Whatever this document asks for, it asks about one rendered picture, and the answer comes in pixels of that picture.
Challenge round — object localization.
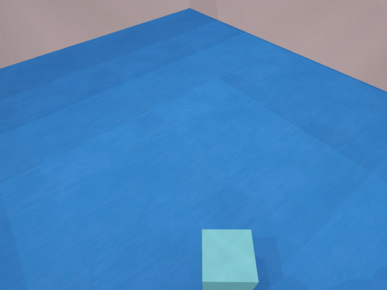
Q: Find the carton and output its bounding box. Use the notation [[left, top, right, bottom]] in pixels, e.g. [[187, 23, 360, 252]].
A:
[[202, 230, 259, 290]]

